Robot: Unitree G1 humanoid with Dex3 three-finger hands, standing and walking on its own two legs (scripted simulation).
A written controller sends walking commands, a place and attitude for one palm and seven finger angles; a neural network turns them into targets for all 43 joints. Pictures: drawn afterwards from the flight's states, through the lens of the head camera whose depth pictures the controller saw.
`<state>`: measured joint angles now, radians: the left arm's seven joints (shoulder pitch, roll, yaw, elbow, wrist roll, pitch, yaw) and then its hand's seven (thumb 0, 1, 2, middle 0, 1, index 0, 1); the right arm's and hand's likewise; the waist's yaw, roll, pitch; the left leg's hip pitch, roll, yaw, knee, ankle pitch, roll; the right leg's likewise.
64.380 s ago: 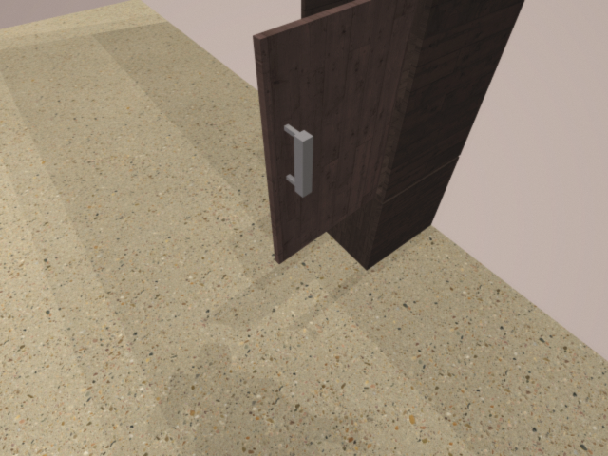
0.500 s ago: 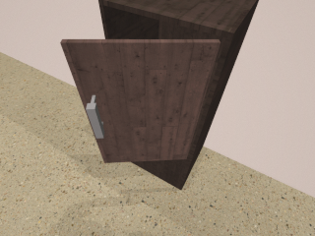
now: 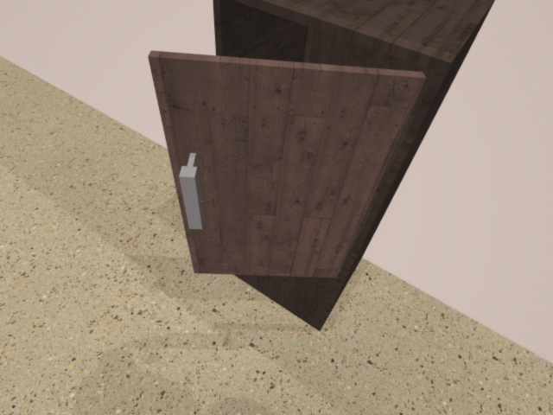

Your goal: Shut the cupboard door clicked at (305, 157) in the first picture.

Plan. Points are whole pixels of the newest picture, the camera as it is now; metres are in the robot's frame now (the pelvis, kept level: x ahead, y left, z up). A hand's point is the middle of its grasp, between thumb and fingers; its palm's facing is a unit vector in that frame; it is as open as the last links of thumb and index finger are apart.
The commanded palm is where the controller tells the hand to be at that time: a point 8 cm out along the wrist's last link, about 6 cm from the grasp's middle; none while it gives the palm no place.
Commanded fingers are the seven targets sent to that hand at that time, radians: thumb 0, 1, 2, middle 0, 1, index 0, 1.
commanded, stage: come to a stop and stand still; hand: left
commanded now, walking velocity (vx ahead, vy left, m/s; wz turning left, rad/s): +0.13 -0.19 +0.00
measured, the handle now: (194, 191) +0.48 +0.18 +0.01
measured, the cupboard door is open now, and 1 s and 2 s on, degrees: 34 34 34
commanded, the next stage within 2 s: look again from close up in 1.20 s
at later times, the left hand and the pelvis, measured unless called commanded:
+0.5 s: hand out of the picture -0.03 +0.11 -0.16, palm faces +0.05 -0.99 -0.16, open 7.4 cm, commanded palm none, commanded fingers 0.00 0.90 0.90 -0.20 -0.30 -0.20 -0.30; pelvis -0.02 -0.05 +0.01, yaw -1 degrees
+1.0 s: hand out of the picture +0.00 +0.18 -0.18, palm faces +0.03 -0.98 -0.18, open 7.4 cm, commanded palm none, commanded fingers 0.00 0.90 0.90 -0.20 -0.30 -0.20 -0.30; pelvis -0.01 +0.01 +0.00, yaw -1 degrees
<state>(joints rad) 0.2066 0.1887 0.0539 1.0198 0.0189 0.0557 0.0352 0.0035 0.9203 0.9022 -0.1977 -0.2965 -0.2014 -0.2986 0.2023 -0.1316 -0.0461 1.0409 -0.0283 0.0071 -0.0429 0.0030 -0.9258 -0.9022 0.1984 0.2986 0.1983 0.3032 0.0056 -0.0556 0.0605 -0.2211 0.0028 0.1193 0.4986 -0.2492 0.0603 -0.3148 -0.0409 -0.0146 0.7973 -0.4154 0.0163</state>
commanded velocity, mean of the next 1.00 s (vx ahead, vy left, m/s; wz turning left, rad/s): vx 0.04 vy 0.03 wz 0.00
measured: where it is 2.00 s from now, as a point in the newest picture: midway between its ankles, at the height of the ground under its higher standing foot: outside the picture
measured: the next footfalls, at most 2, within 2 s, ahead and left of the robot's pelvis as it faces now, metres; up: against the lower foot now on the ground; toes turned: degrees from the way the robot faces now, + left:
right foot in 0.34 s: +0.00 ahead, -0.14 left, +0.00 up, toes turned -6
left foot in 0.70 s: +0.11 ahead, +0.08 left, +0.00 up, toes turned +5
